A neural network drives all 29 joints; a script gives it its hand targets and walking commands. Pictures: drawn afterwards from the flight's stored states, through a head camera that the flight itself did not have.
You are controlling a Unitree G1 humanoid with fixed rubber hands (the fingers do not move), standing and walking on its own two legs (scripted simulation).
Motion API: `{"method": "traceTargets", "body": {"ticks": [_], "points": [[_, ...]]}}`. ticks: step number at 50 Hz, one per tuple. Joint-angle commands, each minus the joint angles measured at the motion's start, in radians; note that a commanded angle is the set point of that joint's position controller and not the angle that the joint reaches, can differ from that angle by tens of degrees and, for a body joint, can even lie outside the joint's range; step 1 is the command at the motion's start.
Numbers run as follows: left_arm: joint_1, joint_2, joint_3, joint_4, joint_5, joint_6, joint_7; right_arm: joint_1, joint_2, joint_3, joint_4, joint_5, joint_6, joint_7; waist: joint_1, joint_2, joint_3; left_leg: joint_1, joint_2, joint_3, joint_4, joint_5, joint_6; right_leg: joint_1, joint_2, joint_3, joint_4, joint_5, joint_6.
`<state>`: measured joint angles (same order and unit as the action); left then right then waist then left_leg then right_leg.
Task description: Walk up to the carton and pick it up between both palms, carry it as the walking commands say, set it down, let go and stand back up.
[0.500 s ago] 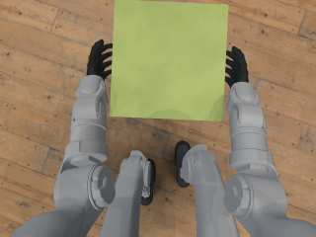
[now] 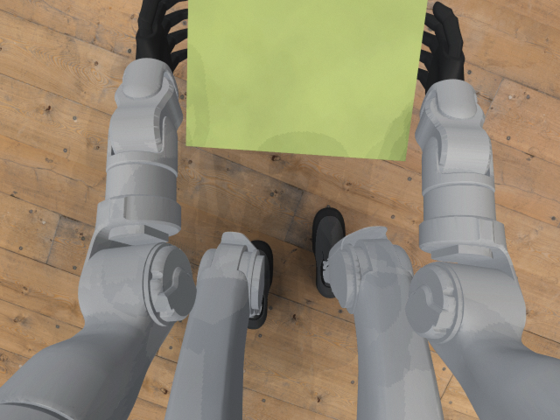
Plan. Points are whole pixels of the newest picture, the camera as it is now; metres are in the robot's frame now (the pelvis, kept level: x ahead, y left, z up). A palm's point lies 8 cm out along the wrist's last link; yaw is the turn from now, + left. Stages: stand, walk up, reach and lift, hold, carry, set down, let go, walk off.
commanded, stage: set down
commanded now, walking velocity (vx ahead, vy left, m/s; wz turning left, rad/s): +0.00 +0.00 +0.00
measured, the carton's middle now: (298, 58) +0.54 -0.02 -0.22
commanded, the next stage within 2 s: none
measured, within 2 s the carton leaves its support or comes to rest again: rests again in 0.86 s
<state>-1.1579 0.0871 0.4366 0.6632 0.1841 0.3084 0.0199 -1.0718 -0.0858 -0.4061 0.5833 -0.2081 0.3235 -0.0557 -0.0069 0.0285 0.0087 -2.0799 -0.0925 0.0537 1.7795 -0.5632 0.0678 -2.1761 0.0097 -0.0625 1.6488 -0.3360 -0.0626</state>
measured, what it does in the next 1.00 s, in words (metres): lowers itself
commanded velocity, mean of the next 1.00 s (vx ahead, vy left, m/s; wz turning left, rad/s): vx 0.00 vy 0.00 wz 0.00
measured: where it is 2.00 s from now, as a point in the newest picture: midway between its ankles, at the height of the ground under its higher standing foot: (292, 283)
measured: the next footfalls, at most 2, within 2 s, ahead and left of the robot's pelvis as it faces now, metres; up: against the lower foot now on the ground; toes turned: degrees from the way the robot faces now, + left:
none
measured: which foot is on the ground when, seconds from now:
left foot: down 0.00-1.00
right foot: down 0.00-1.00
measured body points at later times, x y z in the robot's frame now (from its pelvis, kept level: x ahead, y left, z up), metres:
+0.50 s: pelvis -0.03 +0.01 -0.05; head +0.36 +0.00 +0.16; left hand +0.54 +0.14 -0.24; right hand +0.54 -0.19 -0.23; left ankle +0.08 +0.08 -0.45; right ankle +0.15 -0.09 -0.45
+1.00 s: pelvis -0.01 +0.00 -0.09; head +0.38 +0.00 +0.11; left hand +0.56 +0.13 -0.29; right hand +0.55 -0.20 -0.29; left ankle +0.08 +0.08 -0.45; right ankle +0.15 -0.09 -0.45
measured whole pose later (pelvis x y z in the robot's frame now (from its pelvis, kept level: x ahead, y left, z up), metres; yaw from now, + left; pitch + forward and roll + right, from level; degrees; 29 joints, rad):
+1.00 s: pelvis -0.01 +0.00 -0.09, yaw -1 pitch +35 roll -2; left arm -1.56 0.26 0.24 0.88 0.06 0.30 0.11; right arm -1.56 -0.33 -0.39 0.93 -0.08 0.33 -0.07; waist -0.02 0.00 0.52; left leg -2.13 -0.09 0.06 2.18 -0.66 0.07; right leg -2.23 0.01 -0.10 2.01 -0.39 -0.06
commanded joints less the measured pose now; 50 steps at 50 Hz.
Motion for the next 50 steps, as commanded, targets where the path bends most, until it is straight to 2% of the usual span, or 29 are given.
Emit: {"method": "traceTargets", "body": {"ticks": [1, 7, 10, 12, 14, 15, 16, 17, 19, 21, 25, 30, 34, 38, 41, 42, 46, 50], "points": [[-0.666, -0.787, -0.619, 0.016, -0.278, -0.031, -0.266, -0.833, 0.754, 0.533, -0.067, 0.261, -0.063, 0.201, -0.077, -0.001, -1.239, 0.261, -0.038, -0.105, -0.104, 0.219, -0.044, 0.872, 0.082, 0.083, 0.125, 0.222, 0.038], [-0.781, -0.757, -0.663, -0.022, -0.317, -0.026, -0.248, -0.946, 0.708, 0.554, -0.109, 0.308, -0.064, 0.19, -0.082, 0.011, -1.396, 0.363, -0.032, -0.1, -0.033, 0.257, -0.047, 0.922, 0.081, 0.064, 0.193, 0.248, 0.034], [-0.86, -0.736, -0.714, -0.096, -0.358, -0.018, -0.228, -1.025, 0.675, 0.587, -0.183, 0.355, -0.061, 0.182, -0.086, 0.024, -1.618, 0.503, -0.027, -0.096, 0.01, 0.334, -0.055, 0.997, 0.082, 0.051, 0.231, 0.302, 0.03], [-0.933, -0.703, -0.758, -0.194, -0.396, -0.013, -0.208, -1.061, 0.681, 0.611, -0.247, 0.395, -0.056, 0.173, -0.089, 0.029, -1.824, 0.605, -0.024, -0.087, 0.034, 0.388, -0.062, 1.09, 0.084, 0.046, 0.255, 0.364, 0.022], [-1.009, -0.635, -0.753, -0.258, -0.407, -0.019, -0.189, -0.998, 0.72, 0.576, -0.134, 0.396, -0.029, 0.17, -0.091, 0.033, -1.896, 0.632, -0.023, -0.071, 0.048, 0.382, -0.059, 1.144, 0.087, 0.047, 0.277, 0.383, 0.015], [-1.047, -0.608, -0.75, -0.282, -0.407, -0.027, -0.185, -0.947, 0.749, 0.558, -0.05, 0.385, -0.009, 0.175, -0.092, 0.034, -1.889, 0.63, -0.021, -0.062, 0.053, 0.359, -0.056, 1.16, 0.091, 0.05, 0.286, 0.372, 0.011], [-1.076, -0.592, -0.737, -0.317, -0.406, -0.035, -0.178, -0.915, 0.78, 0.55, 0.008, 0.384, 0.004, 0.184, -0.075, 0.035, -1.822, 0.617, -0.027, -0.056, 0.062, 0.402, -0.055, 1.161, 0.092, 0.056, 0.301, 0.438, 0.01], [-1.114, -0.57, -0.714, -0.303, -0.395, -0.045, -0.179, -0.88, 0.774, 0.506, 0.092, 0.361, 0.015, 0.192, -0.091, 0.031, -1.665, 0.538, -0.025, -0.065, 0.055, 0.344, -0.049, 1.086, 0.091, 0.066, 0.294, 0.39, 0.006], [-1.158, -0.595, -0.693, -0.26, -0.382, -0.059, -0.203, -0.842, 0.803, 0.437, 0.189, 0.303, 0.019, 0.209, -0.121, 0.037, -1.441, 0.393, -0.021, -0.067, 0.049, 0.227, -0.04, 0.97, 0.083, 0.073, 0.285, 0.279, 0.005], [-1.152, -0.62, -0.684, -0.204, -0.372, -0.068, -0.228, -0.84, 0.825, 0.407, 0.221, 0.29, 0.006, 0.221, -0.122, 0.041, -1.337, 0.332, -0.019, -0.06, 0.058, 0.186, -0.039, 0.927, 0.08, 0.074, 0.29, 0.238, 0.009], [-1.054, -0.639, -0.62, -0.02, -0.332, -0.068, -0.26, -0.895, 0.771, 0.367, 0.231, 0.259, -0.026, 0.23, -0.111, 0.033, -1.138, 0.246, -0.012, -0.065, 0.073, 0.107, -0.037, 0.856, 0.07, 0.07, 0.299, 0.15, 0.01], [-0.976, -0.616, -0.544, 0.11, -0.29, -0.07, -0.279, -1.008, 0.715, 0.376, 0.169, 0.28, -0.071, 0.23, -0.063, -0.004, -1.031, 0.18, -0.003, -0.075, 0.11, 0.094, -0.025, 0.833, 0.06, 0.077, 0.335, 0.134, 0.019], [-1.013, -0.586, -0.544, 0.091, -0.298, -0.089, -0.272, -1.041, 0.709, 0.41, 0.17, 0.311, -0.089, 0.223, -0.044, -0.023, -1.053, 0.166, 0.002, -0.073, 0.146, 0.127, -0.021, 0.866, 0.058, 0.083, 0.376, 0.186, 0.022], [-1.064, -0.547, -0.58, 0.039, -0.318, -0.103, -0.265, -0.982, 0.737, 0.418, 0.253, 0.323, -0.083, 0.22, -0.05, -0.024, -1.078, 0.165, 0.009, -0.064, 0.177, 0.152, -0.024, 0.908, 0.059, 0.087, 0.42, 0.249, 0.017], [-1.077, -0.56, -0.622, 0.0, -0.346, -0.109, -0.26, -0.978, 0.752, 0.44, 0.242, 0.343, -0.086, 0.215, -0.057, -0.009, -1.158, 0.192, 0.012, -0.059, 0.205, 0.204, -0.032, 0.945, 0.058, 0.087, 0.451, 0.322, 0.013], [-1.066, -0.563, -0.633, -0.001, -0.351, -0.108, -0.257, -0.983, 0.758, 0.45, 0.239, 0.357, -0.088, 0.214, -0.05, -0.004, -1.167, 0.199, 0.013, -0.057, 0.208, 0.214, -0.032, 0.941, 0.058, 0.085, 0.458, 0.329, 0.014], [-0.994, -0.573, -0.604, 0.037, -0.344, -0.105, -0.252, -1.021, 0.76, 0.458, 0.202, 0.381, -0.102, 0.211, -0.019, -0.015, -1.114, 0.175, 0.009, -0.055, 0.217, 0.215, -0.028, 0.937, 0.063, 0.089, 0.467, 0.328, 0.012], [-0.974, -0.567, -0.573, 0.083, -0.326, -0.105, -0.258, -0.991, 0.776, 0.432, 0.263, 0.372, -0.1, 0.215, -0.01, -0.027, -1.006, 0.103, 0.007, -0.053, 0.219, 0.162, -0.02, 0.916, 0.064, 0.095, 0.471, 0.295, 0.012]]}}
